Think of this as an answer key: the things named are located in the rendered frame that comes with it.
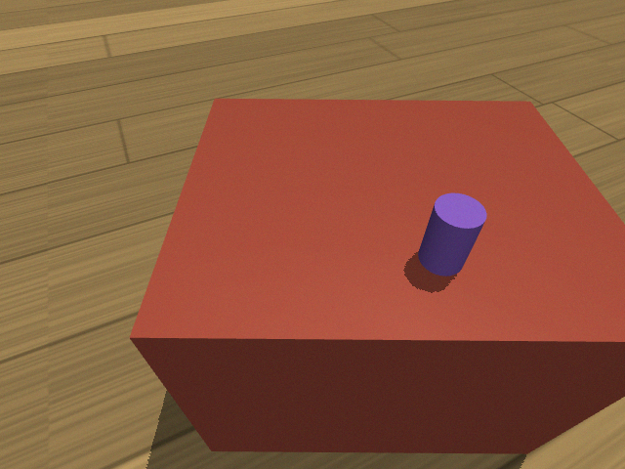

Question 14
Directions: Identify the can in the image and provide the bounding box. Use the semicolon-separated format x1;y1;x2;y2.
418;193;486;277

